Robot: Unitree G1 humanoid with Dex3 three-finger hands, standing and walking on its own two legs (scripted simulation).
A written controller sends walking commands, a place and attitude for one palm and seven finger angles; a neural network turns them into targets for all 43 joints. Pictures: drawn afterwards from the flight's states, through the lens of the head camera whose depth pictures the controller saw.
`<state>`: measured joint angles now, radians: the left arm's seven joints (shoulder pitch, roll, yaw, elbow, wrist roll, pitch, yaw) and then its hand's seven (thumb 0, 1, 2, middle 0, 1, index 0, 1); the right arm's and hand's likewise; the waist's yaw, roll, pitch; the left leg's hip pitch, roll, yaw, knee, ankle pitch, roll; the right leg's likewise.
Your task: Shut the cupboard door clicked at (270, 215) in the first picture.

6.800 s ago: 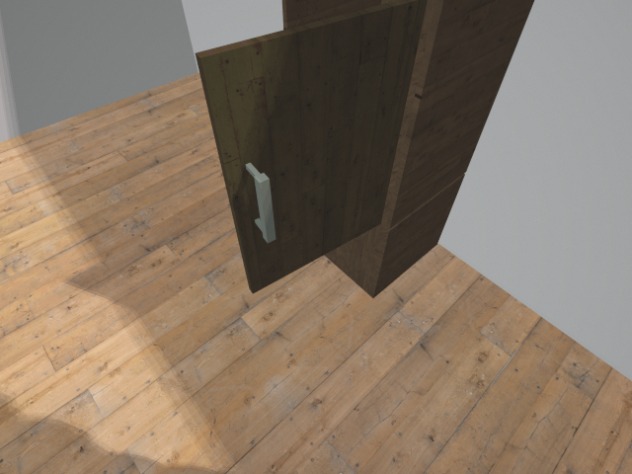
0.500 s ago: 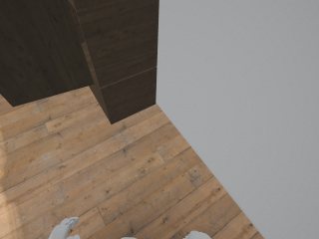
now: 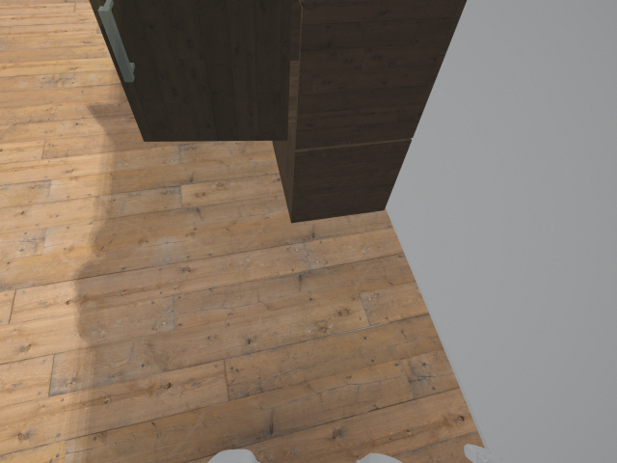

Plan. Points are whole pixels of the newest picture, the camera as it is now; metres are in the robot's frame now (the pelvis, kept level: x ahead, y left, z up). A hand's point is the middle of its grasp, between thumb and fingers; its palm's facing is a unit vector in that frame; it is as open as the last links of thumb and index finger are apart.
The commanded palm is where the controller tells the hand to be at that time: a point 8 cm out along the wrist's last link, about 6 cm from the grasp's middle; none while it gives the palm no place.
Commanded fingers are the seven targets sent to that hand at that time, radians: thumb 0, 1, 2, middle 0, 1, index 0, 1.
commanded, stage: turn to face it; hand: left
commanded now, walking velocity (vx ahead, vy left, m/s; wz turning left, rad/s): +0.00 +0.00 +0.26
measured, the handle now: (119, 42) +0.90 +0.48 -0.02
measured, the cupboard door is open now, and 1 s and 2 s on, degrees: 83 83 83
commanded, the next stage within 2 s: take the last steps up to it in 0.16 s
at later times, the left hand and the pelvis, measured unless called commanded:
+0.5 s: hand out of the picture +0.02 +0.15 -0.14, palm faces +0.21 -0.95 -0.21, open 7.4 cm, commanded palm none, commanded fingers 0.00 0.90 0.90 -0.20 -0.30 -0.20 -0.30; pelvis +0.02 -0.03 +0.02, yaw +10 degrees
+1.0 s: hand (115, 441) +0.15 +0.27 -0.15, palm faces +0.26 -0.94 -0.21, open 7.4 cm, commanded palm none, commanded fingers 0.00 0.90 0.90 -0.20 -0.30 -0.20 -0.30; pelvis +0.14 +0.07 +0.02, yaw +13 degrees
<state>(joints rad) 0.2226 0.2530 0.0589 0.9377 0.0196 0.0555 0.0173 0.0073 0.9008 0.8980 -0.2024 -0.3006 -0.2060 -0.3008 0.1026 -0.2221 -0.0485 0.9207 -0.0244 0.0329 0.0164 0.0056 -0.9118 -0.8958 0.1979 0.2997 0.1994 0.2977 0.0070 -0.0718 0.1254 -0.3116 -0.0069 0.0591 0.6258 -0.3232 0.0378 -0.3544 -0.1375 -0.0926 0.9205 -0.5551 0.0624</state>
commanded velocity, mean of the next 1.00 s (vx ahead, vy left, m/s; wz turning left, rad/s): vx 0.23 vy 0.08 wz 0.13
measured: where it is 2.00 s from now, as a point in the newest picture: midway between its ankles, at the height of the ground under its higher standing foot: (244, 350)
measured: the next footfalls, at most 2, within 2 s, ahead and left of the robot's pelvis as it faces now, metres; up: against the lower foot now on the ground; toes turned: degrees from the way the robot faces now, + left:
right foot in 0.30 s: +0.06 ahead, -0.15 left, +0.00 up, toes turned +2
left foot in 0.74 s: +0.12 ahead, +0.17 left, +0.00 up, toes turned +21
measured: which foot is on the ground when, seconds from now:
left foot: down 0.00-0.30, up 0.32-0.72, down 0.74-1.00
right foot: up 0.00-0.28, down 0.30-0.72, up 0.74-1.00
